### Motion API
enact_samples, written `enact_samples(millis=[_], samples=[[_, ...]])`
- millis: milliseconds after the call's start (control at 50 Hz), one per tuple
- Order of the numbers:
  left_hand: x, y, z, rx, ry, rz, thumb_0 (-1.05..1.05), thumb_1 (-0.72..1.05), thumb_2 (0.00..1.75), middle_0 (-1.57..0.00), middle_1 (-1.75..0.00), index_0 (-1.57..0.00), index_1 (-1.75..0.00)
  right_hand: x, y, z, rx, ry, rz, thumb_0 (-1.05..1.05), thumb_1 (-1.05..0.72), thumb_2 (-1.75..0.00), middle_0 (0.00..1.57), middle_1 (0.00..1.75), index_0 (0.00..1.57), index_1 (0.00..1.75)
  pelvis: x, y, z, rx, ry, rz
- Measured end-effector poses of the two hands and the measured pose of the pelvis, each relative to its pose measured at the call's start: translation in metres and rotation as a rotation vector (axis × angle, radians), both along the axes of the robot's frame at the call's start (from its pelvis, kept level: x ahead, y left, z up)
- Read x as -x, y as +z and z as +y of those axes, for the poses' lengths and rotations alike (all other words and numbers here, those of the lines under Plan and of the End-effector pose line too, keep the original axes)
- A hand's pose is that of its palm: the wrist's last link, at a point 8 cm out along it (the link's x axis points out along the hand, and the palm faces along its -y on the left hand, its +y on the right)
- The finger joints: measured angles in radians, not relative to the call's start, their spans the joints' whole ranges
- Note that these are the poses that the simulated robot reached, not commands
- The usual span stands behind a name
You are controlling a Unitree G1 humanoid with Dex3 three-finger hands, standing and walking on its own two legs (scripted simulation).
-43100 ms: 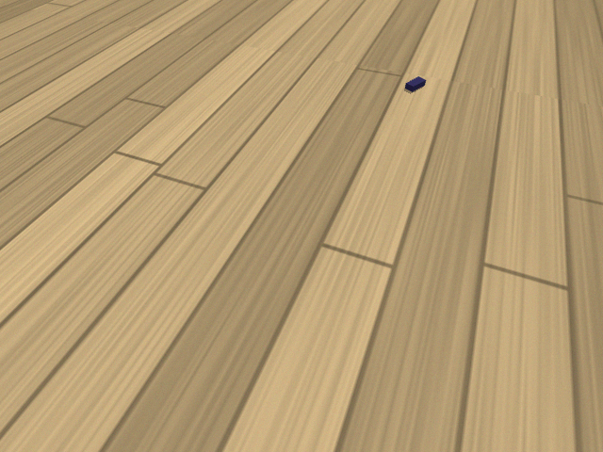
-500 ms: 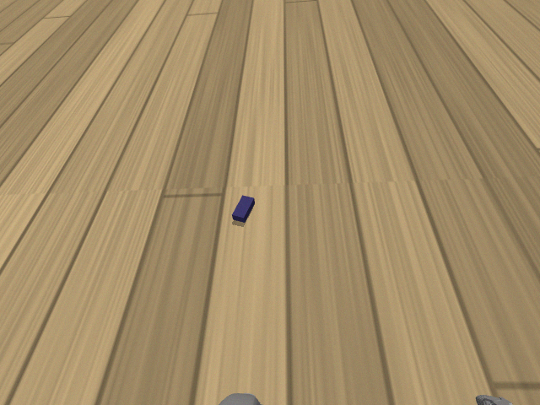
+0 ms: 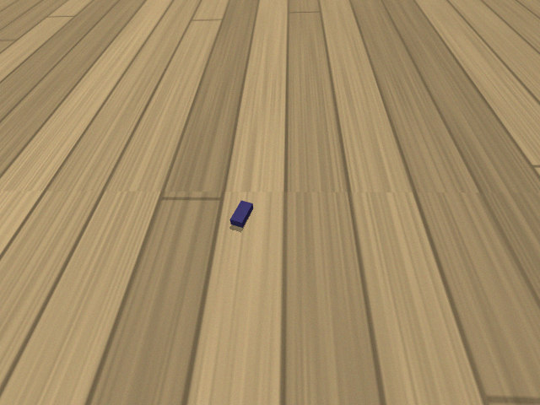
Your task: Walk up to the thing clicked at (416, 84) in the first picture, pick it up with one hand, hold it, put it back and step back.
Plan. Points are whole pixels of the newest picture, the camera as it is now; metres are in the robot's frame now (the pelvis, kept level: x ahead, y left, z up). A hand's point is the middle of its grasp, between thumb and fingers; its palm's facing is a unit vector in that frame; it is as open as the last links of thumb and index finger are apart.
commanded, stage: step back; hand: left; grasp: from above
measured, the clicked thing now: (241, 213) +1.06 +0.18 -0.74
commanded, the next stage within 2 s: stand in 0.72 s
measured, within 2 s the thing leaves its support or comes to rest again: neither
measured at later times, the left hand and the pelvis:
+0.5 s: hand out of the picture +0.13 +0.29 -0.14, palm faces +0.02 -0.93 -0.37, open 7.4 cm; pelvis +0.04 +0.03 +0.01, yaw +1 degrees
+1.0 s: hand out of the picture +0.11 +0.27 -0.14, palm faces -0.02 -0.94 -0.33, open 7.4 cm; pelvis +0.03 +0.02 +0.02, yaw +0 degrees
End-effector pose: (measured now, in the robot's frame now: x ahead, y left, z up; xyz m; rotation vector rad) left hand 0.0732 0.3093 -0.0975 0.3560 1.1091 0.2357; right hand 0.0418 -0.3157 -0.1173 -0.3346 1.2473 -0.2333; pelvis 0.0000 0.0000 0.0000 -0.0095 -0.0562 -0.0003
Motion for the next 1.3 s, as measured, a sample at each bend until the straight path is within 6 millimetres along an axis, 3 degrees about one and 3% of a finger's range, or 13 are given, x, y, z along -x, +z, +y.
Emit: enact_samples(millis=[80,240,380,520,620,760,960,1140,1300], samples=[[-0.006,0.0,-0.002,0.019,0.011,-0.001,0.0,0.9,0.9,-0.21,-0.3,-0.21,-0.3,-0.02,0.002,0.005,-0.002,0.032,-0.008,0.01,-0.91,-0.9,0.2,0.3,0.21,0.3,-0.009,0.003,0.006,-0.001,0.013,0.005],[-0.028,-0.014,0.021,0.043,0.039,0.032,0.0,0.9,0.9,-0.21,-0.3,-0.21,-0.3,-0.047,0.003,0.035,0.001,0.049,-0.018,0.01,-0.91,-0.9,0.2,0.3,0.21,0.3,-0.025,-0.001,0.026,-0.023,0.014,0.011],[-0.042,-0.013,0.028,0.041,0.033,0.051,0.0,0.9,0.9,-0.2,-0.3,-0.21,-0.3,-0.079,0.008,0.053,-0.026,0.057,-0.046,0.01,-0.9,-0.9,0.21,0.3,0.21,0.3,-0.035,0.005,0.027,0.0,0.01,0.026],[-0.048,-0.005,0.026,0.03,0.038,0.052,0.0,0.9,0.9,-0.2,-0.3,-0.21,-0.3,-0.111,0.012,0.055,-0.04,0.072,-0.099,0.01,-0.9,-0.9,0.21,0.3,0.21,0.3,-0.039,0.009,0.026,-0.004,0.013,0.024],[-0.047,-0.001,0.022,0.027,0.036,0.055,0.0,0.9,0.9,-0.2,-0.3,-0.21,-0.3,-0.122,0.016,0.052,-0.045,0.075,-0.12,0.01,-0.9,-0.9,0.21,0.3,0.21,0.3,-0.038,0.012,0.024,-0.007,0.01,0.019],[-0.042,0.0,0.015,0.042,0.032,0.071,0.0,0.9,0.9,-0.2,-0.3,-0.21,-0.3,-0.114,0.019,0.048,-0.048,0.068,-0.103,0.01,-0.9,-0.9,0.21,0.3,0.21,0.3,-0.036,0.016,0.021,-0.006,0.006,0.013],[-0.035,-0.002,0.003,0.07,0.003,0.091,0.0,0.9,0.9,-0.2,-0.3,-0.21,-0.3,-0.078,0.021,0.04,-0.045,0.03,-0.058,0.01,-0.9,-0.9,0.21,0.3,0.21,0.3,-0.03,0.02,0.02,-0.007,0.003,0.0],[-0.027,0.0,0.004,0.064,-0.002,0.103,0.0,0.9,0.9,-0.2,-0.3,-0.21,-0.3,-0.048,0.017,0.036,-0.045,0.006,-0.007,0.01,-0.9,-0.9,0.21,0.3,0.21,0.3,-0.025,0.021,0.019,-0.008,0.002,0.002],[-0.019,0.001,0.007,0.053,0.003,0.127,0.0,0.9,0.9,-0.2,-0.3,-0.21,-0.3,-0.038,0.014,0.036,-0.049,0.003,0.019,0.01,-0.9,-0.9,0.21,0.3,0.21,0.3,-0.026,0.021,0.018,-0.009,0.0,0.007]])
